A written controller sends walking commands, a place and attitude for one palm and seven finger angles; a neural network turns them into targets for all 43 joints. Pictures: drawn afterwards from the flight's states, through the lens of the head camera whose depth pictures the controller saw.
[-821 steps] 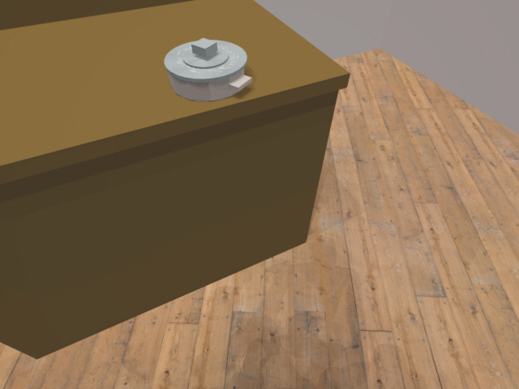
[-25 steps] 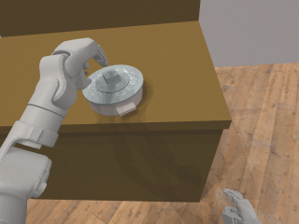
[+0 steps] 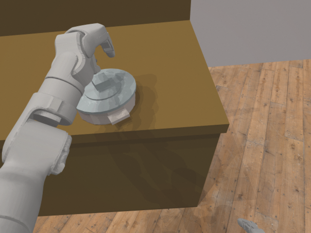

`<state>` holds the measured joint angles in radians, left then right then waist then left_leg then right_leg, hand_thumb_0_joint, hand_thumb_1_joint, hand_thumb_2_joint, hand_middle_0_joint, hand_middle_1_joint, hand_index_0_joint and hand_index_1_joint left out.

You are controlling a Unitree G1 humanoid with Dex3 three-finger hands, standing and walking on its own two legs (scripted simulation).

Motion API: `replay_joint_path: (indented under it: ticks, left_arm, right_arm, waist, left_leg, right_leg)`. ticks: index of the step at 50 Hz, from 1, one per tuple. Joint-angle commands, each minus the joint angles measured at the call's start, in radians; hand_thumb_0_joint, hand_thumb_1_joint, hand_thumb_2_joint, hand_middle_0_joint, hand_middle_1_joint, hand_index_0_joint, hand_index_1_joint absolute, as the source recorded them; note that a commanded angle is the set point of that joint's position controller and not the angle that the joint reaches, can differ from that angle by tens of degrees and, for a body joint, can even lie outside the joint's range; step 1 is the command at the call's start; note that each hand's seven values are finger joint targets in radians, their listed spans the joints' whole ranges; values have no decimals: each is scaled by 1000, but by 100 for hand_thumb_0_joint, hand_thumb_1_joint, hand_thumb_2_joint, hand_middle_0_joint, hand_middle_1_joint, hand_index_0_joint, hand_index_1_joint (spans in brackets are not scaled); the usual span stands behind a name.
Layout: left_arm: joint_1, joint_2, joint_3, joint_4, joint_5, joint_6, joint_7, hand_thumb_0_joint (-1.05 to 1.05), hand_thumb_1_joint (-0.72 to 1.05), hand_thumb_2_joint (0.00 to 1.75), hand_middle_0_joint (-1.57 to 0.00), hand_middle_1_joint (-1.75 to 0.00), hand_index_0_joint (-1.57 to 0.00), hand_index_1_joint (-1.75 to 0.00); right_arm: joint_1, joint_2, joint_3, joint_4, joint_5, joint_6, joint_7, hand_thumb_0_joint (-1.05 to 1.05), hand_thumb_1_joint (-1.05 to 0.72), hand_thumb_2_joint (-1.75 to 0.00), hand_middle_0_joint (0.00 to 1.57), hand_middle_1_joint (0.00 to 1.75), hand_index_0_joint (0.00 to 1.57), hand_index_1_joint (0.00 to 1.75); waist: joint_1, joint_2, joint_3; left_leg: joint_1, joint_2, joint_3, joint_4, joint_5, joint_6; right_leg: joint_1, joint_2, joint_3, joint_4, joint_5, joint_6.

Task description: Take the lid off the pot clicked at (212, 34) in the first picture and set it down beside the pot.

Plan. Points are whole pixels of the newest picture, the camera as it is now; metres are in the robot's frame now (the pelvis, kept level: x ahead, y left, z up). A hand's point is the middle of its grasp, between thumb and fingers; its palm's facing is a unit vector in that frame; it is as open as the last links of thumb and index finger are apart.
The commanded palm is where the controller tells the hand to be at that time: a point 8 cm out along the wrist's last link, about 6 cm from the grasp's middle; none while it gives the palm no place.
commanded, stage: move the open hand above the knob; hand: left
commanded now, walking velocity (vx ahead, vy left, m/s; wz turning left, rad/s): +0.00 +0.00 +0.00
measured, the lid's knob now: (100, 81) +0.47 +0.15 +0.16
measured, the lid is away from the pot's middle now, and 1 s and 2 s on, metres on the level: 0.00 0.00 0.00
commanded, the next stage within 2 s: lower the open fingers around the knob in 1.14 s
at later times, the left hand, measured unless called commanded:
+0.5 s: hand (93, 63) +0.45 +0.14 +0.24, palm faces -0.20 -0.06 -0.98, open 9.8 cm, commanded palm +0.42 +0.15 +0.29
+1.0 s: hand (90, 63) +0.45 +0.15 +0.24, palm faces -0.21 -0.08 -0.98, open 9.8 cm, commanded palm +0.42 +0.16 +0.29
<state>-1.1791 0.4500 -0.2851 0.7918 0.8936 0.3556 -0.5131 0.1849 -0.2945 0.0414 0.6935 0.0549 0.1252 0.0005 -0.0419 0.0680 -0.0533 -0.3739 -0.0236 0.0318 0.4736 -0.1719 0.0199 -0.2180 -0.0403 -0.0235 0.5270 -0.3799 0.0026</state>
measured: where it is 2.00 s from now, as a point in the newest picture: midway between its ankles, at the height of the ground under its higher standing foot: outside the picture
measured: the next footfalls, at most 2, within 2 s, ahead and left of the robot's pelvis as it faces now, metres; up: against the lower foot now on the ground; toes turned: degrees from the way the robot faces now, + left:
none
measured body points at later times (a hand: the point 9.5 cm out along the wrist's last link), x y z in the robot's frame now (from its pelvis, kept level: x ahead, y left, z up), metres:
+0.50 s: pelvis +0.00 +0.00 +0.00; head +0.00 -0.04 +0.45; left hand +0.45 +0.14 +0.29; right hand +0.15 -0.25 -0.12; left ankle +0.04 +0.11 -0.73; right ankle -0.07 -0.12 -0.73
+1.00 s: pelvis +0.00 +0.00 +0.00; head +0.00 -0.04 +0.45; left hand +0.45 +0.15 +0.29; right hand +0.13 -0.25 -0.13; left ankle +0.04 +0.11 -0.73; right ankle -0.07 -0.12 -0.73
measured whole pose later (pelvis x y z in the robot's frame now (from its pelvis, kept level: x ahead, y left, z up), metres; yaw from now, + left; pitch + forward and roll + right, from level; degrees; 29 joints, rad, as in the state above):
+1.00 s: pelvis +0.00 +0.00 +0.00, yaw +0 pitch +3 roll +1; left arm -1.12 0.47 -0.28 0.74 0.89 0.35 -0.52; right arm 0.18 -0.30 0.05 0.69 0.06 0.14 -0.01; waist -0.03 0.06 -0.06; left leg -0.35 -0.02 0.03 0.47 -0.17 0.02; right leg -0.20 -0.03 -0.02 0.53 -0.38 0.00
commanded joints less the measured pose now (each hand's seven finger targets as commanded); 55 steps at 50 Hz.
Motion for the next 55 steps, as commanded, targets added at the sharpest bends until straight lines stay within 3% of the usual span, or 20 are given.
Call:
replay_joint_path:
  ticks: [1, 2, 5, 8, 14, 20, 22, 25, 27, 30, 32, 36, 39, 41, 43, 46, 48, 50, 51, 55]
  left_arm:
    - [-507, 255, 107, -109, 44, -17, 41, 0, -37, 172, -89, -8, -89, -8]
    - [-494, 234, 94, -94, 41, -15, 42, 0, -37, 172, -89, -8, -89, -8]
    - [-535, 290, 135, -226, 38, -29, 43, 0, -37, 172, -89, -8, -89, -8]
    - [-495, 289, 136, -192, 35, -20, 38, 0, -37, 172, -89, -8, -89, -8]
    - [-478, 234, 99, -291, 13, -13, 36, 0, -37, 172, -89, -8, -89, -8]
    - [-478, 269, 126, -292, 30, 7, 43, 0, -37, 172, -89, -8, -89, -8]
    - [-469, 202, 74, -268, 24, 18, 36, 0, -37, 172, -89, -8, -89, -8]
    - [-496, 270, 117, -242, 27, 21, 37, 0, -37, 172, -89, -8, -89, -8]
    - [-504, 193, 50, -193, 23, 26, 28, 0, -37, 172, -89, -8, -89, -8]
    - [-582, 232, 73, -258, 19, 9, 32, 0, -37, 172, -89, -8, -89, -8]
    - [-547, 205, 55, -200, 24, 5, 32, 0, -37, 172, -89, -8, -89, -8]
    - [-511, 230, 79, -141, 22, 3, 30, 0, -37, 172, -89, -8, -89, -8]
    - [-537, 173, 28, -213, 7, -5, 31, 0, -37, 172, -89, -8, -89, -8]
    - [-540, 240, 91, -242, 20, -9, 36, 0, -37, 172, -89, -8, -89, -8]
    - [-513, 210, 68, -224, 16, -5, 32, 0, -37, 172, -89, -8, -89, -8]
    - [-469, 294, 134, -182, 23, -3, 36, 0, -37, 172, -89, -8, -89, -8]
    - [-477, 281, 120, -211, 24, -7, 34, 0, -37, 172, -89, -8, -89, -8]
    - [-475, 258, 102, -271, 19, -9, 34, 0, -37, 172, -89, -8, -89, -8]
    - [-460, 241, 91, -243, 18, -2, 33, 0, -37, 172, -89, -8, -89, -8]
    - [-510, 281, 111, -287, 18, -2, 30, 0, -37, 172, -89, -8, -89, -8]
  right_arm:
    - [-72, -113, -44, -137, 3, -38, -8, 0, -90, -90, 20, 30, 20, 30]
    - [-62, -112, -47, -136, 5, -33, -8, 0, -90, -90, 20, 30, 20, 30]
    - [-68, -117, -54, -157, 2, -45, -6, 0, -90, -90, 20, 30, 20, 30]
    - [-66, -119, -55, -151, 9, -40, -6, 0, -90, -90, 20, 30, 20, 30]
    - [-93, -119, -60, -165, 12, -48, 0, 0, -90, -90, 20, 30, 20, 30]
    - [-111, -113, -50, -161, 11, -45, 2, 0, -90, -90, 20, 30, 20, 30]
    - [-125, -103, -45, -159, 14, -40, 2, 0, -90, -90, 20, 30, 20, 30]
    - [-132, -109, -38, -154, 9, -36, -5, 0, -90, -90, 20, 30, 20, 30]
    - [-137, -99, -32, -149, 13, -29, -10, 0, -90, -90, 20, 30, 20, 30]
    - [-137, -100, -34, -153, 6, -37, -17, 0, -90, -90, 20, 30, 20, 30]
    - [-134, -94, -31, -146, 6, -36, -20, 0, -90, -90, 20, 30, 20, 30]
    - [-130, -98, -29, -143, 4, -29, -21, 0, -90, -90, 20, 30, 20, 30]
    - [-136, -101, -33, -149, 7, -27, -16, 0, -90, -90, 20, 30, 20, 30]
    - [-130, -98, -35, -153, 3, -35, -16, 0, -90, -90, 20, 30, 20, 30]
    - [-132, -95, -34, -154, 8, -35, -14, 0, -90, -90, 20, 30, 20, 30]
    - [-121, -105, -31, -149, 7, -35, -18, 0, -90, -90, 20, 30, 20, 30]
    - [-130, -103, -33, -158, 10, -36, -17, 0, -90, -90, 20, 30, 20, 30]
    - [-137, -102, -38, -167, 9, -41, -14, 0, -90, -90, 20, 30, 20, 30]
    - [-133, -102, -37, -162, 11, -39, -13, 0, -90, -90, 20, 30, 20, 30]
    - [-126, -109, -40, -164, 10, -44, -15, 0, -90, -90, 20, 30, 20, 30]
  waist:
    - [6, -129, -373]
    - [4, -137, -338]
    - [13, -104, -434]
    - [8, -128, -386]
    - [9, -69, -399]
    - [21, -95, -412]
    - [14, -120, -370]
    - [19, -125, -360]
    - [6, -162, -306]
    - [6, -112, -380]
    - [4, -132, -364]
    - [11, -153, -325]
    - [3, -101, -347]
    - [15, -91, -398]
    - [13, -110, -369]
    - [27, -140, -349]
    - [26, -146, -345]
    - [26, -98, -381]
    - [20, -98, -349]
    - [17, -97, -375]
  left_leg:
    - [337, -53, -19, 26, 320, 56]
    - [328, -53, -16, 20, 298, 57]
    - [385, -52, -20, 34, 377, 65]
    - [363, -49, -13, 30, 352, 64]
    - [417, -45, -26, 38, 396, 64]
    - [407, -45, -34, 38, 382, 59]
    - [389, -47, -30, 32, 348, 59]
    - [361, -52, -27, 20, 279, 56]
    - [337, -53, -25, 13, 238, 55]
    - [378, -56, -25, 18, 241, 55]
    - [367, -55, -27, 23, 249, 55]
    - [329, -57, -21, 20, 234, 55]
    - [364, -55, -27, 22, 264, 53]
    - [386, -53, -28, 30, 289, 55]
    - [364, -57, -27, 25, 279, 56]
    - [331, -55, -23, 20, 267, 58]
    - [332, -54, -21, 16, 267, 59]
    - [368, -53, -23, 24, 300, 59]
    - [360, -51, -28, 23, 298, 58]
    - [376, -51, -31, 19, 277, 58]
  right_leg:
    - [-55, 72, -2, -57, 495, -28]
    - [-72, 74, -6, -68, 472, -26]
    - [-29, 72, 11, -64, 535, -25]
    - [-47, 75, 3, -68, 512, -23]
    - [-78, 79, -5, -70, 482, -33]
    - [-71, 77, -1, -63, 474, -31]
    - [-88, 76, -6, -65, 456, -30]
    - [-73, 73, -3, -69, 443, -31]
    - [-99, 71, -8, -76, 418, -27]
    - [-80, 68, 4, -73, 431, -29]
    - [-90, 69, 1, -67, 432, -30]
    - [-75, 65, 1, -69, 447, -29]
    - [-83, 67, -4, -69, 447, -35]
    - [-64, 70, 5, -62, 462, -34]
    - [-69, 70, 2, -65, 455, -31]
    - [-48, 69, 1, -67, 463, -30]
    - [-48, 68, 2, -70, 462, -27]
    - [-47, 70, 5, -66, 467, -30]
    - [-69, 73, -2, -67, 448, -32]
    - [-69, 76, -1, -73, 431, -32]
